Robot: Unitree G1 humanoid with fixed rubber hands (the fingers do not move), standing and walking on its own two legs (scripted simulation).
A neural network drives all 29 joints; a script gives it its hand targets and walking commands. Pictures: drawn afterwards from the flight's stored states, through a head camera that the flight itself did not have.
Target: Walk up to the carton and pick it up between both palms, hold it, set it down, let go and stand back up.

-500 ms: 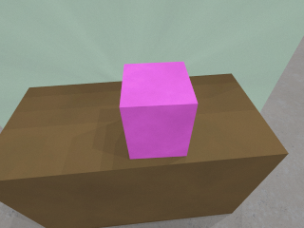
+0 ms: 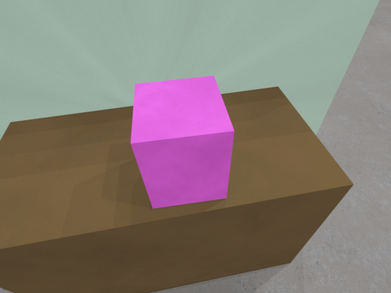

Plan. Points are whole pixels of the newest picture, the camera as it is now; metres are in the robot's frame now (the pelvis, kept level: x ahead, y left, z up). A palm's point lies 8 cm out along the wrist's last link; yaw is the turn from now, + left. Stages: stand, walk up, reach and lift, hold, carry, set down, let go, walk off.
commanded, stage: walk up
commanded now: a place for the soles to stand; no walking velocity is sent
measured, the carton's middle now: (182, 143) +0.48 +0.06 +0.04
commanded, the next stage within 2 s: reach and lift in 1.04 s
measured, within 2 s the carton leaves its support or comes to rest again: neither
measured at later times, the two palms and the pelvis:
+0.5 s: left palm out of the picture +0.03 +0.26 -0.13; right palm out of the picture +0.00 -0.26 -0.14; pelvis -0.03 +0.00 -0.01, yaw -3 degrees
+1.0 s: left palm out of the picture +0.03 +0.26 -0.13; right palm out of the picture -0.01 -0.26 -0.15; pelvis -0.03 +0.00 -0.01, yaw -4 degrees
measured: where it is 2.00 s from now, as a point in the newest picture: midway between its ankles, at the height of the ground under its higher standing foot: outside the picture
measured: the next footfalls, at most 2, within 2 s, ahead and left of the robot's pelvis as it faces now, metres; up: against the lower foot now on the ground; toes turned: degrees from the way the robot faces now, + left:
none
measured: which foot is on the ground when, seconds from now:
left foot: down 0.00-1.00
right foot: down 0.00-1.00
